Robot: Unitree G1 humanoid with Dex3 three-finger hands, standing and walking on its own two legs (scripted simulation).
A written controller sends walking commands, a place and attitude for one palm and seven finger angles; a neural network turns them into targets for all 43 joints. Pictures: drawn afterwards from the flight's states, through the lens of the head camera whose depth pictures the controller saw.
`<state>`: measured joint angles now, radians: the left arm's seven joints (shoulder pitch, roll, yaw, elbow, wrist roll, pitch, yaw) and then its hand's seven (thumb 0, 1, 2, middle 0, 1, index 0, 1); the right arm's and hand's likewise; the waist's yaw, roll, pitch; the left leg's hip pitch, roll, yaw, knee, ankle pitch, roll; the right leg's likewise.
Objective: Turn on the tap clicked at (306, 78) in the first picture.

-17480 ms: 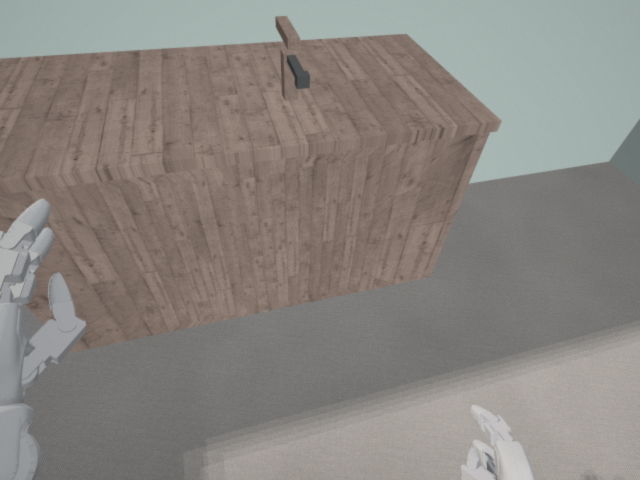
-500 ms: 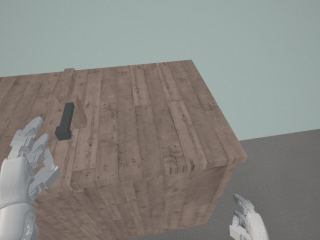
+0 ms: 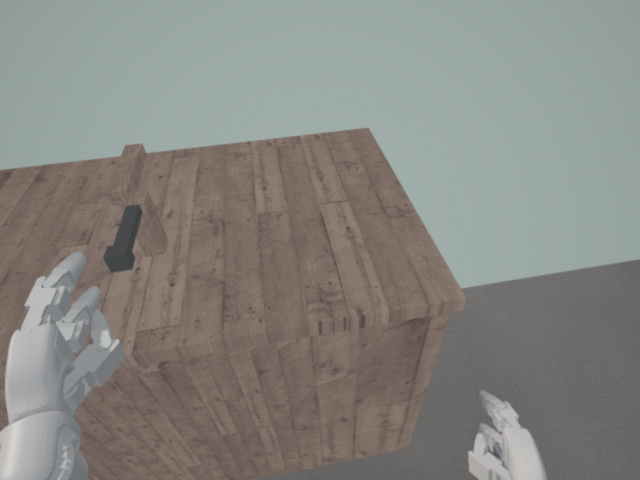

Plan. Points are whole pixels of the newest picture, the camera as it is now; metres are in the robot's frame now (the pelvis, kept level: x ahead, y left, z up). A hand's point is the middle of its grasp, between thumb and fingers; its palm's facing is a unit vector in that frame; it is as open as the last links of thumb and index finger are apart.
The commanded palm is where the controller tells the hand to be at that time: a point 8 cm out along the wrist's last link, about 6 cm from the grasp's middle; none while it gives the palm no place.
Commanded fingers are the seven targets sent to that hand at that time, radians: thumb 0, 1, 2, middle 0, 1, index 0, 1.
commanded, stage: turn the palm inward beside the body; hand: left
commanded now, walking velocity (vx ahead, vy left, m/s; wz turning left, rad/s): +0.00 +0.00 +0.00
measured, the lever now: (119, 257) +0.35 +0.33 +0.11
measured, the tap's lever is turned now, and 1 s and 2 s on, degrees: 0 0 0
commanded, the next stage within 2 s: reach beside the lever's end, fingers flat in 0.32 s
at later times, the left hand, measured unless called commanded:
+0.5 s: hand (137, 323) +0.22 +0.23 +0.15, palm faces +0.46 -0.88 -0.13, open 7.4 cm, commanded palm +0.17 +0.27 +0.16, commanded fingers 0.00 0.90 0.90 -0.20 -0.30 -0.20 -0.30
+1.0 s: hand (114, 308) +0.25 +0.27 +0.13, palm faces +0.50 -0.86 -0.11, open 7.4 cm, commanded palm +0.20 +0.32 +0.14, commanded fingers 0.00 0.90 0.90 -0.19 -0.28 -0.19 -0.28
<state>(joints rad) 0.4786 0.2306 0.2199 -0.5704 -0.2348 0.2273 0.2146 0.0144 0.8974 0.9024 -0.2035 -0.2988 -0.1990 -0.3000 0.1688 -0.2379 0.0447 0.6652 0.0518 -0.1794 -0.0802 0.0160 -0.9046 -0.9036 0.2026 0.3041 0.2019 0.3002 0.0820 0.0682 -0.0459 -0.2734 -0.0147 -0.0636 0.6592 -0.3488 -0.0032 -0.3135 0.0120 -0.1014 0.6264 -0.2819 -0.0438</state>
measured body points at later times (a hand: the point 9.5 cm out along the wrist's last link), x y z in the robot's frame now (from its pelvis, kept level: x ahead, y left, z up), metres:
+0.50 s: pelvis +0.03 +0.00 +0.00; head +0.02 -0.03 +0.45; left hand +0.19 +0.27 +0.16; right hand +0.24 -0.22 -0.07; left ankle +0.01 +0.13 -0.72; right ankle +0.04 -0.09 -0.72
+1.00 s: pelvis +0.02 +0.01 +0.01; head +0.01 +0.00 +0.46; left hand +0.21 +0.32 +0.14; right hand +0.21 -0.21 -0.08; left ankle +0.01 +0.13 -0.72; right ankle +0.04 -0.09 -0.72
